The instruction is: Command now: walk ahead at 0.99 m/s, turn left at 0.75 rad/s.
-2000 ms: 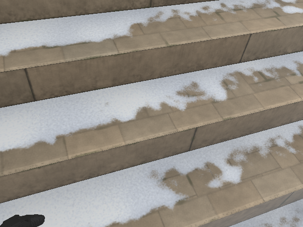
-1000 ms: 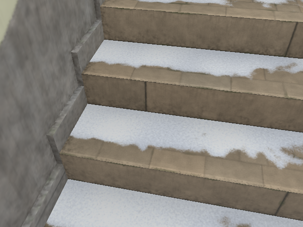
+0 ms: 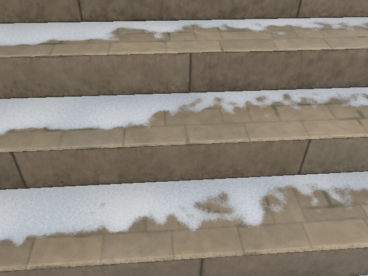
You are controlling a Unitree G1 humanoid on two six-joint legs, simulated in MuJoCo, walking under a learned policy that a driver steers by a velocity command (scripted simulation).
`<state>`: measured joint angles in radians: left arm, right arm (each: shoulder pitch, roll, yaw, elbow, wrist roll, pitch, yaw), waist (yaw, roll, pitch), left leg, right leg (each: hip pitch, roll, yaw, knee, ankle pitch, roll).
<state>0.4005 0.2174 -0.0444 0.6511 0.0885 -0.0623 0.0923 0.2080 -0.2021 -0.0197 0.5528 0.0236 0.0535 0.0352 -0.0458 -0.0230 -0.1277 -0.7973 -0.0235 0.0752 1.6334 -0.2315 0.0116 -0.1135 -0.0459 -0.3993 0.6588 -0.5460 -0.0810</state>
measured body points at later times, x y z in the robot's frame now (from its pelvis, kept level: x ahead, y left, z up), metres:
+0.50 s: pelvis +0.18 -0.08 +0.04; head +0.19 -0.05 +0.49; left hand +0.44 +0.13 +0.10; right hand +0.25 -0.30 -0.08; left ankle +0.05 +0.03 -0.70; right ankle +0.36 -0.20 -0.54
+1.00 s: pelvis +0.39 +0.03 +0.17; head +0.38 +0.04 +0.62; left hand +0.37 +0.30 +0.05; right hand +0.65 -0.11 +0.10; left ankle +0.35 +0.14 -0.55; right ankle +0.37 -0.16 -0.36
